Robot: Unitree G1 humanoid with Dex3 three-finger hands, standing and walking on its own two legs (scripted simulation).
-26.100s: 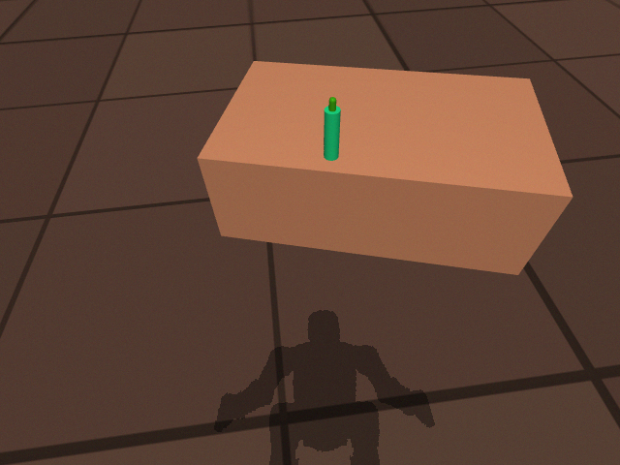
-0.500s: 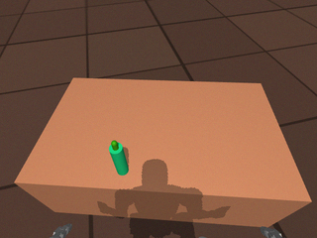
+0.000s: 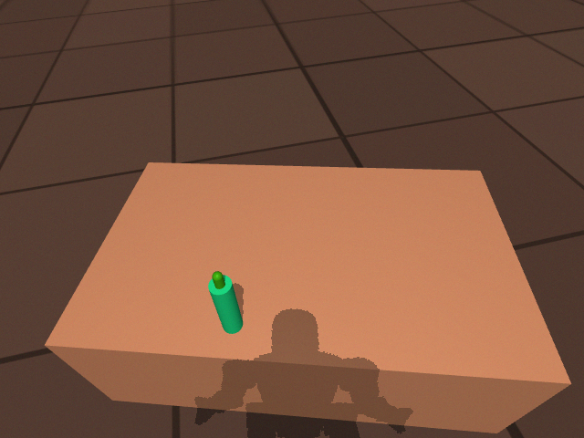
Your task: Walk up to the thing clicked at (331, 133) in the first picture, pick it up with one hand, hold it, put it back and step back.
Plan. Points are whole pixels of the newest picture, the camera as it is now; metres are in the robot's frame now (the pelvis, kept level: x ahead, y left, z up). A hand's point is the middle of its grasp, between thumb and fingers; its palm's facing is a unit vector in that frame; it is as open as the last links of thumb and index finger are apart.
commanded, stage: stand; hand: left
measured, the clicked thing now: (225, 301) +0.46 +0.18 -0.24
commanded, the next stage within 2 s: step back in 1.74 s
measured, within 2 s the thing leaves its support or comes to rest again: neither
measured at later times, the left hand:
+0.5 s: hand out of the picture +0.06 +0.24 -0.15, palm faces +0.00 -0.94 -0.34, open 7.4 cm
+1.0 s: hand out of the picture +0.10 +0.24 -0.14, palm faces +0.01 -0.94 -0.35, open 7.4 cm
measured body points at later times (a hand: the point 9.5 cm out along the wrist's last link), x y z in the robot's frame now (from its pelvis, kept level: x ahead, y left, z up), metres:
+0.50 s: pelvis +0.01 -0.01 +0.01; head +0.02 -0.02 +0.46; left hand +0.06 +0.28 -0.13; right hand +0.05 -0.31 -0.14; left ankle -0.02 +0.14 -0.74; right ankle +0.05 -0.13 -0.74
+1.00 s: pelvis +0.02 -0.01 +0.01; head +0.03 -0.03 +0.46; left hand +0.10 +0.28 -0.12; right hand +0.09 -0.31 -0.13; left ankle -0.02 +0.14 -0.74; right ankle +0.05 -0.13 -0.74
